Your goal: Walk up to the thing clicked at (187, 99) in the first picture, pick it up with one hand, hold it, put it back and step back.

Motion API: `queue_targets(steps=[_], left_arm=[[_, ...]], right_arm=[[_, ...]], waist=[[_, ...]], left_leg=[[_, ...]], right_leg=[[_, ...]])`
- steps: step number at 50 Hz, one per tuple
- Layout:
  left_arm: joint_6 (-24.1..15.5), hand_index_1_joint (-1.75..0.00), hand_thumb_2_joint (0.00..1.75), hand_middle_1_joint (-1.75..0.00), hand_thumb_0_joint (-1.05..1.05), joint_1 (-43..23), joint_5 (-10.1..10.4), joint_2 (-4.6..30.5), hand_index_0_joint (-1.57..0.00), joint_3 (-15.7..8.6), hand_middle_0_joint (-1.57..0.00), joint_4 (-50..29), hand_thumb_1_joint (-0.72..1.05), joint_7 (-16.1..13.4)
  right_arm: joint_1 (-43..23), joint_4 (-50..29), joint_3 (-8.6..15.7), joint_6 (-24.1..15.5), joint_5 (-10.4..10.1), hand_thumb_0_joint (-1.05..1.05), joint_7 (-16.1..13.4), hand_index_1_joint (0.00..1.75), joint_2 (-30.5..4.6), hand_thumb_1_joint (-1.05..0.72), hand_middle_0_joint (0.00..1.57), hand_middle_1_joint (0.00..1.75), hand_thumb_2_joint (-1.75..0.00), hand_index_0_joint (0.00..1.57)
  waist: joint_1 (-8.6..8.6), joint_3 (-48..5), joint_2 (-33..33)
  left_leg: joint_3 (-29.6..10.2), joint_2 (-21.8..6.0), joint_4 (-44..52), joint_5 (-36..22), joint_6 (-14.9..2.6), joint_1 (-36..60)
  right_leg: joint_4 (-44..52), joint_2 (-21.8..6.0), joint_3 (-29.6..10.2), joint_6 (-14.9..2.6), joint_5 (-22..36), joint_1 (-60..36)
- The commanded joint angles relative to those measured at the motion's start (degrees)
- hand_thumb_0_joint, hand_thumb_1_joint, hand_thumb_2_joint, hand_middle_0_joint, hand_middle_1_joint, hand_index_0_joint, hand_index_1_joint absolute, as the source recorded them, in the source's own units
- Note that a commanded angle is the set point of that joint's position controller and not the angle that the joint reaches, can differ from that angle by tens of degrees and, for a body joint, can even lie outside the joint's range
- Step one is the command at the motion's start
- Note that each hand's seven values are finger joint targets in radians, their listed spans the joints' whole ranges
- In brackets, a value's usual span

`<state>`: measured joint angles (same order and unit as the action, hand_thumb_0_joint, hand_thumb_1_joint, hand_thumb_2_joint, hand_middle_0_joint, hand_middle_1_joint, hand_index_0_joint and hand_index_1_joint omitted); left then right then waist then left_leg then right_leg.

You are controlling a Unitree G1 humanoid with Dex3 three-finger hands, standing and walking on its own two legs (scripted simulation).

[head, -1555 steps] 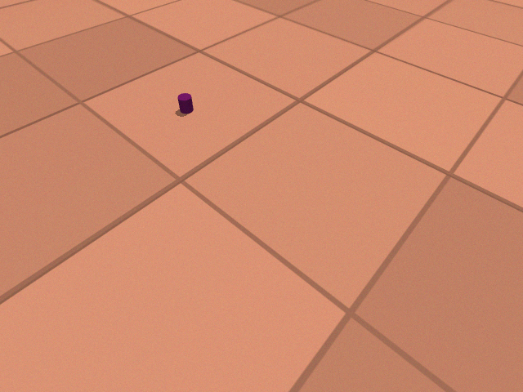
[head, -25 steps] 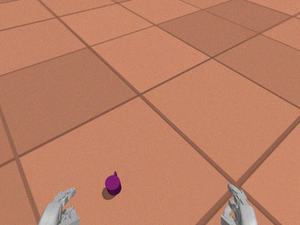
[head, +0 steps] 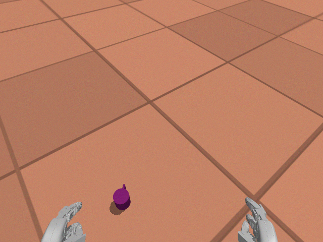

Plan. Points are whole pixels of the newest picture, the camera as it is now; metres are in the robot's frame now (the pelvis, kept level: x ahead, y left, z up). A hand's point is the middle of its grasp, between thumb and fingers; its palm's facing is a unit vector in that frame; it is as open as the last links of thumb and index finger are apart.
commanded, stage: home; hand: left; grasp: from above
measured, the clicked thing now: (122, 196) +0.49 +0.19 -0.67
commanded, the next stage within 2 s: stand in 0.28 s
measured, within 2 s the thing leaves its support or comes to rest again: neither
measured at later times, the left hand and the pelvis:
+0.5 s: hand out of the picture +0.16 +0.20 -0.08, palm faces +0.01 -0.95 -0.31, open 7.4 cm; pelvis -0.01 +0.00 +0.01, yaw +0 degrees
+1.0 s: hand out of the picture +0.04 +0.23 -0.10, palm faces +0.05 -0.95 -0.32, open 7.4 cm; pelvis +0.00 +0.01 +0.06, yaw +0 degrees
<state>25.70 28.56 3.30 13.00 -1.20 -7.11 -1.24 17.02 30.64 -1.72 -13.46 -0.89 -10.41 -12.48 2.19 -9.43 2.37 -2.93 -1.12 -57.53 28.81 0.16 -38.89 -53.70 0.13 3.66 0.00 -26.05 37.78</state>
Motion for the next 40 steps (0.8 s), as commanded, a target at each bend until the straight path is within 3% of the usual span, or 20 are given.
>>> queue_targets(steps=[1, 6, 11, 14, 18, 19, 20, 21, 22, 24, 26, 30, 34, 36, 40], left_arm=[[-3.1, -0.30, 0.90, -0.30, 0.00, -1.4, -0.5, 7.2, -0.20, -4.3, -0.20, -12.9, 0.90, -0.4], [-2.7, -0.30, 0.90, -0.30, 0.00, -0.5, -0.4, 5.4, -0.20, -3.2, -0.20, -9.7, 0.90, -0.4], [-3.1, -0.30, 0.90, -0.30, 0.00, -2.7, -0.6, 7.2, -0.20, -4.0, -0.20, -12.7, 0.90, -0.5], [-2.9, -0.30, 0.90, -0.30, 0.00, -1.7, -0.6, 6.5, -0.20, -3.8, -0.20, -12.0, 0.90, -0.6], [-2.6, -0.30, 0.90, -0.30, 0.00, -0.1, -0.3, 5.9, -0.20, -3.4, -0.20, -12.0, 0.90, -0.4], [-14.6, -0.30, 0.90, -0.30, 0.00, -18.0, -6.9, 10.4, -0.20, -3.7, -0.20, 8.1, 0.90, -2.5], [-18.4, -0.30, 0.90, -0.30, 0.00, -11.8, -7.1, 10.7, -0.20, -4.9, -0.20, 18.4, 0.90, -2.2], [-20.4, -0.30, 0.90, -0.30, 0.00, -11.7, -7.6, 11.6, -0.20, -4.8, -0.20, 21.1, 0.90, -1.9], [-21.5, -0.30, 0.90, -0.30, 0.00, -13.0, -7.6, 11.5, -0.20, -4.2, -0.20, 22.9, 0.90, -1.5], [-23.2, -0.30, 0.90, -0.30, 0.00, -15.3, -7.0, 12.4, -0.20, -3.9, -0.20, 27.6, 0.90, -1.1], [-23.5, -0.30, 0.90, -0.30, 0.00, -15.9, -6.5, 12.0, -0.20, -4.3, -0.20, 32.2, 0.90, -0.9], [-24.8, -0.30, 0.90, -0.30, 0.00, -18.6, -6.1, 11.2, -0.20, -4.1, -0.20, 40.6, 0.90, -1.1], [-25.8, -0.30, 0.90, -0.30, 0.00, -17.8, -5.9, 10.9, -0.20, -3.9, -0.20, 47.6, 0.90, -1.1], [-26.2, -0.30, 0.90, -0.30, 0.00, -18.1, -5.9, 11.4, -0.20, -3.8, -0.20, 50.8, 0.90, -1.2], [-26.6, -0.30, 0.90, -0.30, 0.00, -18.8, -5.4, 12.3, -0.20, -3.6, -0.20, 55.8, 0.90, -1.2]], right_arm=[[-3.8, -9.1, 3.2, -3.4, 0.3, 0.00, -0.7, 0.30, -7.5, -0.90, 0.20, 0.30, -0.90, 0.20], [-3.9, -8.6, 2.8, -3.4, 0.3, 0.00, -0.8, 0.30, -7.0, -0.90, 0.20, 0.30, -0.90, 0.20], [-4.5, -9.1, 3.0, -3.3, 0.2, 0.00, -0.8, 0.30, -7.4, -0.90, 0.20, 0.30, -0.90, 0.20], [-4.2, -9.0, 3.0, -3.4, 0.2, 0.00, -0.8, 0.30, -7.2, -0.90, 0.20, 0.30, -0.90, 0.20], [-3.9, -9.1, 3.0, -3.2, 0.3, 0.00, -0.6, 0.30, -7.2, -0.90, 0.20, 0.30, -0.90, 0.20], [-7.8, 5.2, 5.1, 2.9, 7.7, 0.00, 2.8, 0.30, -13.5, -0.90, 0.20, 0.30, -0.90, 0.20], [-8.3, 5.7, 6.2, 5.3, 7.4, 0.00, 4.4, 0.30, -14.4, -0.90, 0.20, 0.30, -0.90, 0.20], [-7.5, 5.5, 5.9, 6.4, 7.4, 0.00, 5.5, 0.30, -13.9, -0.90, 0.20, 0.30, -0.90, 0.20], [-6.0, 5.4, 5.4, 7.1, 7.6, 0.00, 6.3, 0.30, -13.4, -0.90, 0.20, 0.30, -0.90, 0.20], [-6.9, 7.5, 5.3, 7.6, 4.8, 0.00, 8.1, 0.30, -12.2, -0.90, 0.20, 0.30, -0.90, 0.20], [-9.0, 8.6, 5.9, 8.2, 3.9, 0.00, 8.9, 0.30, -12.1, -0.90, 0.20, 0.30, -0.90, 0.20], [-9.4, 12.6, 6.2, 9.4, 4.3, 0.00, 9.4, 0.30, -12.3, -0.90, 0.20, 0.30, -0.90, 0.20], [-10.1, 15.5, 6.3, 9.8, 4.1, 0.00, 9.1, 0.30, -12.9, -0.90, 0.20, 0.30, -0.90, 0.20], [-9.3, 17.2, 6.2, 10.1, 3.8, 0.00, 8.9, 0.30, -12.8, -0.90, 0.20, 0.30, -0.90, 0.20], [-8.3, 20.8, 6.1, 10.9, 3.3, 0.00, 8.5, 0.30, -13.4, -0.90, 0.20, 0.30, -0.90, 0.20]], waist=[[-0.17, -5.8, 1.2], [0.29, -4.0, 0.5], [-0.11, -2.8, 1.2], [-0.26, -2.6, 1.2], [-0.02, -5.6, 0.9], [-4.49, 8.8, -0.7], [-4.58, 3.3, -4.1], [-3.62, 1.6, -5.0], [-2.56, 2.4, -2.9], [-3.34, 0.9, -2.2], [-4.10, 1.2, -5.9], [-4.04, 3.8, -1.5], [-4.53, 5.2, 0.8], [-3.87, 6.4, -0.9], [-2.95, 8.1, -2.5]], left_leg=[[0.3, 1.1, 9.2, -14.3, -0.88, 5.1], [0.2, 1.1, 9.3, -13.5, -0.93, 4.2], [0.1, 1.1, 9.8, -11.0, -1.01, 3.7], [-0.1, 1.0, 10.1, -10.0, -0.92, 3.3], [-0.1, 1.0, 9.0, -15.0, -0.79, 5.0], [-3.0, -2.2, 15.5, -26.7, -3.77, 7.2], [-1.9, -1.6, 14.5, -28.3, -4.19, 11.3], [-1.0, -1.2, 13.9, -29.4, -4.25, 13.2], [-2.1, -1.1, 15.2, -25.7, -4.30, 12.2], [-1.7, -0.6, 17.8, -20.4, -4.46, 15.2], [-1.0, -0.1, 17.8, -19.8, -3.70, 17.3], [-3.6, -1.5, 23.6, -14.7, -3.93, 19.3], [-5.7, -3.3, 28.1, -18.8, -3.88, 20.7], [-4.9, -2.8, 28.8, -22.6, -3.33, 22.3], [-3.9, -2.6, 31.6, -22.7, -2.62, 25.9]], right_leg=[[7.9, 1.1, -0.1, -0.52, 11.3, -5.0], [8.3, 1.1, 0.1, -0.36, 10.7, -4.4], [8.7, 1.1, 0.1, -0.33, 8.5, -3.7], [8.5, 1.1, 0.2, -0.38, 7.7, -3.4], [7.6, 1.2, 0.2, -0.46, 11.8, -5.0], [8.4, -2.9, -4.2, -1.83, 12.4, -13.3], [10.3, -3.3, -6.3, -3.89, 13.3, -15.1], [11.0, -4.1, -7.6, -4.74, 16.1, -16.1], [12.2, -3.7, -7.7, -4.41, 16.1, -15.7], [12.8, -4.9, -8.0, -3.51, 16.4, -19.7], [15.8, -5.6, -8.7, -3.27, 15.8, -18.9], [18.6, -5.2, -7.5, -1.97, 10.1, -19.1], [20.8, -4.7, -5.9, -1.18, 14.7, -23.8], [23.0, -5.2, -6.3, -1.43, 18.3, -24.8], [27.5, -6.1, -7.1, -1.62, 19.4, -26.3]])
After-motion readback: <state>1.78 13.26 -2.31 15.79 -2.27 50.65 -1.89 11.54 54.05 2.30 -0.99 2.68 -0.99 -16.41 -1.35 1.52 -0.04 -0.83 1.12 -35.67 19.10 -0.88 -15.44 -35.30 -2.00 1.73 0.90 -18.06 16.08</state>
